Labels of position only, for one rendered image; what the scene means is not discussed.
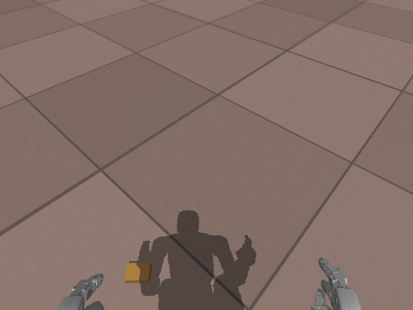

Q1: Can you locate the left robot hand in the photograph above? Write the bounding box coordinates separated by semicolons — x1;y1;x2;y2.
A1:
57;274;105;310

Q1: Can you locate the small box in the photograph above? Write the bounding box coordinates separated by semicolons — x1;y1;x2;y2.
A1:
124;263;152;283

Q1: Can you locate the right robot hand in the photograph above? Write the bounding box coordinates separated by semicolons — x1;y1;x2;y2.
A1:
311;258;362;310

